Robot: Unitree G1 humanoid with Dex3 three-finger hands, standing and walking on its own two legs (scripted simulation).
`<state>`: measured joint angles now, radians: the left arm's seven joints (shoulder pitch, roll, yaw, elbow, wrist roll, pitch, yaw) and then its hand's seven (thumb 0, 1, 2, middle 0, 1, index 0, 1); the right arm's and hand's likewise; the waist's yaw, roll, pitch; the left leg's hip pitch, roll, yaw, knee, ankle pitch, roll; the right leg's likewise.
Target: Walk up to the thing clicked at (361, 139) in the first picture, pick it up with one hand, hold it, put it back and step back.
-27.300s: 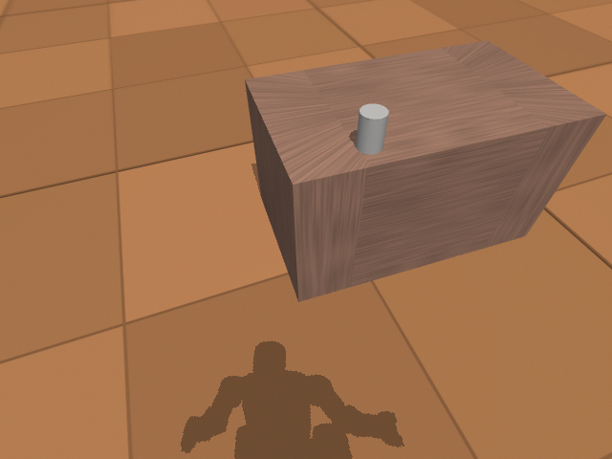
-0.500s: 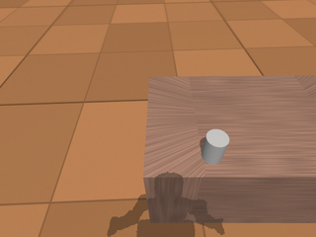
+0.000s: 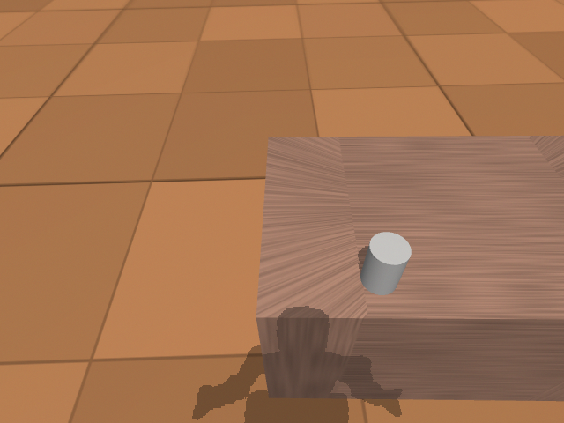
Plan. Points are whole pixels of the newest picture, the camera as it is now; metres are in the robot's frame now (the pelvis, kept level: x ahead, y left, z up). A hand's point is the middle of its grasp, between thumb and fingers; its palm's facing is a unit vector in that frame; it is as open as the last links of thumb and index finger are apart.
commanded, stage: step back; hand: right
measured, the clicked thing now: (384, 264) +0.45 -0.19 -0.12
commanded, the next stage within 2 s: none
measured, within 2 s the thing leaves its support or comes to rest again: neither
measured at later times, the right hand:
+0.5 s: hand out of the picture -0.03 -0.24 -0.17, palm faces -0.03 +0.90 -0.43, open 7.4 cm
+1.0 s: hand out of the picture -0.06 -0.24 -0.17, palm faces +0.02 +0.93 -0.37, open 7.4 cm
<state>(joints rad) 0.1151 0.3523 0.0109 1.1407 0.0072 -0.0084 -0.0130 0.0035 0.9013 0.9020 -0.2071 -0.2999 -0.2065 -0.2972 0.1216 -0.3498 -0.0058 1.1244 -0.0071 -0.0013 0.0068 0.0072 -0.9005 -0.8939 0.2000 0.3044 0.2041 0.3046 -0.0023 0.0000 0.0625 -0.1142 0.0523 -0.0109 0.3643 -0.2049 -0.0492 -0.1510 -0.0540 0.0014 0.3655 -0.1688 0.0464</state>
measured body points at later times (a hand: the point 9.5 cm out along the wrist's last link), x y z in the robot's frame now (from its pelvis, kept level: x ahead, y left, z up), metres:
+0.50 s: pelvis -0.08 +0.04 -0.03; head +0.00 +0.07 +0.41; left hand +0.08 +0.35 -0.17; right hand -0.03 -0.28 -0.14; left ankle -0.09 +0.14 -0.75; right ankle -0.03 -0.11 -0.70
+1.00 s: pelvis -0.16 +0.03 -0.02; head -0.09 +0.00 +0.43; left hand -0.01 +0.32 -0.12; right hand -0.07 -0.29 -0.15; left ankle -0.19 +0.18 -0.68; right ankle -0.11 -0.08 -0.75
